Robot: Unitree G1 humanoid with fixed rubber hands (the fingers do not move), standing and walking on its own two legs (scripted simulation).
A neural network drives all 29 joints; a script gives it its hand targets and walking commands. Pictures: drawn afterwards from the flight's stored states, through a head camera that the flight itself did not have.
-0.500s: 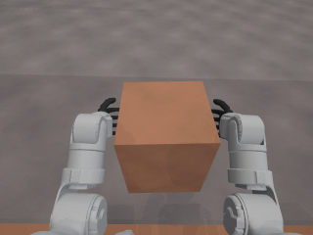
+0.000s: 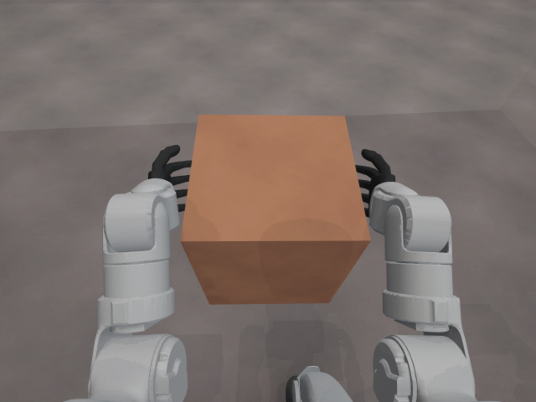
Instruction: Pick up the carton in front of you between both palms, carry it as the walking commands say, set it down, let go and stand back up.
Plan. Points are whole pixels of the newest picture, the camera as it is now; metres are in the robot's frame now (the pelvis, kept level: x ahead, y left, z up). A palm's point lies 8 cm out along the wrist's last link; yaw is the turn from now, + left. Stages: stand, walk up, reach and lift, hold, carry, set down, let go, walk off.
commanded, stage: carry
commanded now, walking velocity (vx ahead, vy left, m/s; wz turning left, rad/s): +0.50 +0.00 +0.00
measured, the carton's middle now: (270, 218) +0.38 -0.02 +0.05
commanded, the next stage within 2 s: none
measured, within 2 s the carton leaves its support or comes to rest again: neither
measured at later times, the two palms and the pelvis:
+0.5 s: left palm (197, 132) +0.66 +0.11 +0.00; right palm (327, 127) +0.68 -0.19 +0.00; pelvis +0.32 -0.06 -0.07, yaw +0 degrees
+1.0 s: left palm (213, 36) +0.98 +0.08 +0.07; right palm (323, 36) +0.96 -0.22 +0.08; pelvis +0.64 -0.05 -0.04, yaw -3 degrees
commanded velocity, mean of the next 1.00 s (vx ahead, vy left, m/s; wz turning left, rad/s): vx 0.50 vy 0.00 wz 0.00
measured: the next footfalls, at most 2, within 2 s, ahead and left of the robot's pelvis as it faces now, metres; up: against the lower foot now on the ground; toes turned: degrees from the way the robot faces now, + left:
right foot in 0.12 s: +0.29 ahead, -0.10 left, -0.07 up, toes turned -5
left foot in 0.64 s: +0.62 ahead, +0.02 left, -0.07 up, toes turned +4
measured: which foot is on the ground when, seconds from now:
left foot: down 0.00-0.16, up 0.18-0.62, down 0.64-1.00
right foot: up 0.00-0.10, down 0.12-0.64, up 0.66-1.00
